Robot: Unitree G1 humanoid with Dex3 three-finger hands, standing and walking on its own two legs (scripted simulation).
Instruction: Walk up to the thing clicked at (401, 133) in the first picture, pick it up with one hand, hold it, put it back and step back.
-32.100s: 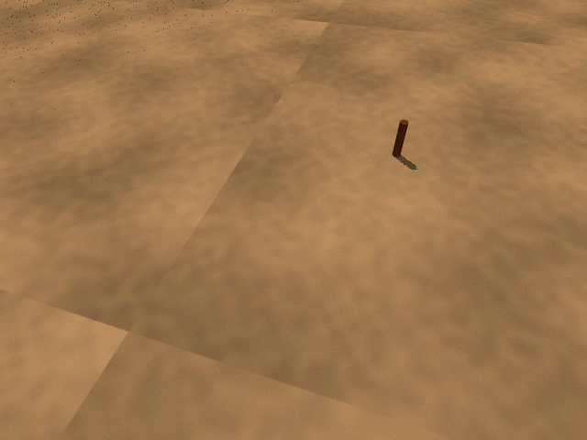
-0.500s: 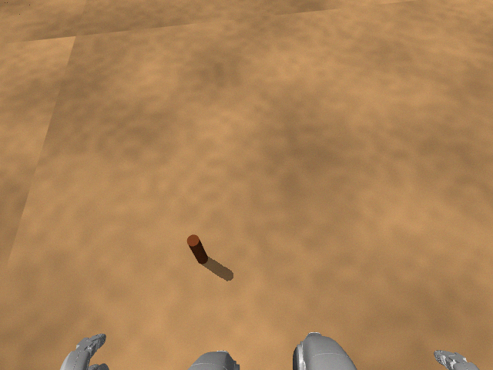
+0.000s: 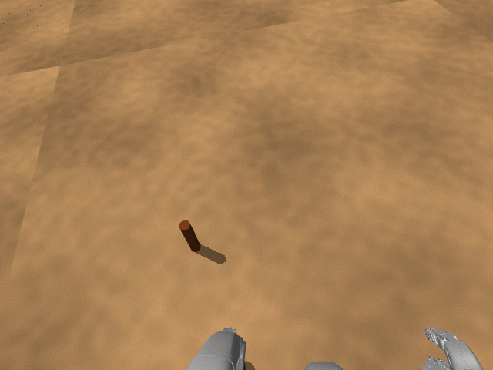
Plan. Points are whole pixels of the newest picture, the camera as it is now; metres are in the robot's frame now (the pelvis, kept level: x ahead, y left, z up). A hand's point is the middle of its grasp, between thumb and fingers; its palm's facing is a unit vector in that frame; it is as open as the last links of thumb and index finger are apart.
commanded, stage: step back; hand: left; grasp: from the side
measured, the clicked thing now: (190, 237) +0.64 +0.32 -0.65
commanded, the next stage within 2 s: stand in 1.84 s
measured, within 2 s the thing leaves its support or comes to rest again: neither
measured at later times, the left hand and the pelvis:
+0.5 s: hand out of the picture -0.06 +0.28 -0.14, palm faces +0.04 -0.92 -0.38, open 7.4 cm; pelvis -0.17 +0.00 +0.00, yaw +2 degrees
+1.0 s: hand out of the picture -0.26 +0.27 -0.14, palm faces +0.08 -0.91 -0.40, open 7.4 cm; pelvis -0.32 -0.01 +0.00, yaw +6 degrees
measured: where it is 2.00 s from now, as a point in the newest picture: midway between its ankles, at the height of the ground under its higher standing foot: outside the picture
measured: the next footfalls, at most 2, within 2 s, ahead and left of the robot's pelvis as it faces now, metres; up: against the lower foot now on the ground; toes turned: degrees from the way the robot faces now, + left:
left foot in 0.24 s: -0.07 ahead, +0.13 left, +0.00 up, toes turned +3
right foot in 0.60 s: -0.25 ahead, -0.14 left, +0.00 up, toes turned +4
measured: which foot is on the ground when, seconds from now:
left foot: up 0.00-0.22, down 0.24-0.62, up 0.64-0.88, down 0.90-1.00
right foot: down 0.00-0.26, up 0.28-0.58, down 0.60-1.00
